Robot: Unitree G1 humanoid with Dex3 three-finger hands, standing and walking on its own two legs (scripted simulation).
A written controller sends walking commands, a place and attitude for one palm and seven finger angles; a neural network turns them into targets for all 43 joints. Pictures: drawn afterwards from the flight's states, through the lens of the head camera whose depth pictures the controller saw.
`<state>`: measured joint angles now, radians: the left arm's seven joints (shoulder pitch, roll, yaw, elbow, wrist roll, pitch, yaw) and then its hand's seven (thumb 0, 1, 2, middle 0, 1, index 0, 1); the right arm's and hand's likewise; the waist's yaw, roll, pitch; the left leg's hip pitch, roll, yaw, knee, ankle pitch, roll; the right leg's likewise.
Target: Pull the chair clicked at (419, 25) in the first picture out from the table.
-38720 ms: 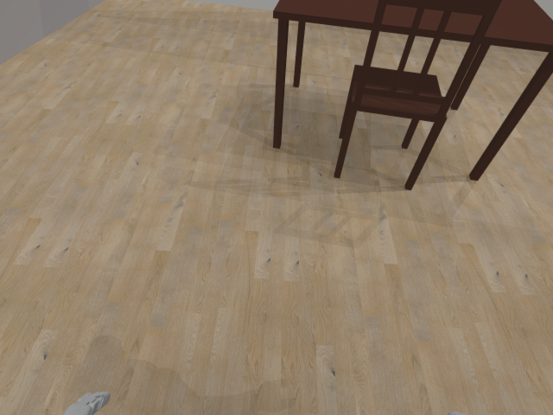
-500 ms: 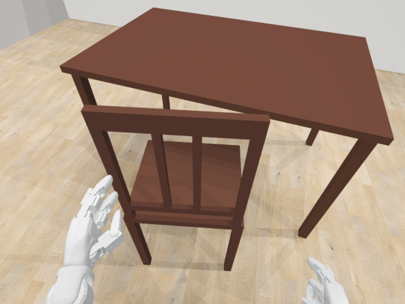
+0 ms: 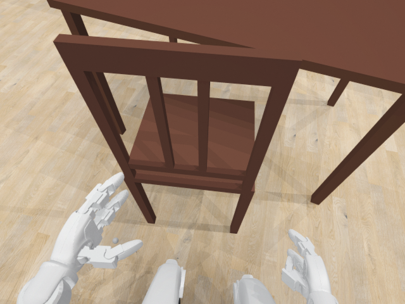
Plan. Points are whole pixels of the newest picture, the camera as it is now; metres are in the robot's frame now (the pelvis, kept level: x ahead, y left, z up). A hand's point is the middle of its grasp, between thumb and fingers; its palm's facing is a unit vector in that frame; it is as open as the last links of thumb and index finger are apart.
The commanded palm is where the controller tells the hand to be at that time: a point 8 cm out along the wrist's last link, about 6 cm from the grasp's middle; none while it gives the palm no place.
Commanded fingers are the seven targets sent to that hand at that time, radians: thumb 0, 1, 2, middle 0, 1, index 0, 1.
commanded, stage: raise the hand toward the chair's back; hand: left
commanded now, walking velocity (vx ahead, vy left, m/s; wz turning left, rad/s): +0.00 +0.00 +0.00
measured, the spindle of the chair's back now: (163, 129) +0.47 +0.12 +0.03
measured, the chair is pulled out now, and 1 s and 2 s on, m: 0.18 0.18 0.18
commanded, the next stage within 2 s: aim the fingers beside a spindle in 1.34 s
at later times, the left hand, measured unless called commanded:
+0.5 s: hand (72, 224) +0.23 +0.22 +0.09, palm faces +0.01 -1.00 -0.09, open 16.2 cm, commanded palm +0.21 +0.27 +0.07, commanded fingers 0.00 -0.50 0.30 -0.06 -0.08 -0.06 -0.08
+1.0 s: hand (86, 214) +0.26 +0.22 +0.06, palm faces -0.12 -0.99 -0.05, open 16.9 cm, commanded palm +0.24 +0.28 +0.08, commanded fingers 0.00 -0.50 0.30 -0.06 -0.08 -0.06 -0.08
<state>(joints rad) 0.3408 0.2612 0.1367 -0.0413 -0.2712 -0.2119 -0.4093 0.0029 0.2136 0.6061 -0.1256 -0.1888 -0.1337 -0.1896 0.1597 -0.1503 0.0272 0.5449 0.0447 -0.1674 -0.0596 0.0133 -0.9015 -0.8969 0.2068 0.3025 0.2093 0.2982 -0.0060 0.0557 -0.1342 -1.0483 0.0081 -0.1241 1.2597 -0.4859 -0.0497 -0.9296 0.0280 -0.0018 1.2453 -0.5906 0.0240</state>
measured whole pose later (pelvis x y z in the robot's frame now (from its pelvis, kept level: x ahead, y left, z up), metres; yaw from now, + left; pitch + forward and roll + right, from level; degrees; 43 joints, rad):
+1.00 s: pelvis +0.02 +0.02 +0.02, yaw +0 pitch +16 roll -3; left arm 0.32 0.31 0.23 0.02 -0.29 -0.23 -0.37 -0.02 -0.50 0.30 -0.05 -0.08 -0.06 -0.08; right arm 0.25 -0.24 0.01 0.53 0.04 -0.18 -0.07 0.01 -0.90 -0.90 0.21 0.30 0.21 0.30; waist -0.03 0.04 -0.15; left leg -0.96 0.00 -0.10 1.16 -0.48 -0.02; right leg -0.82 0.01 0.02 1.11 -0.56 0.05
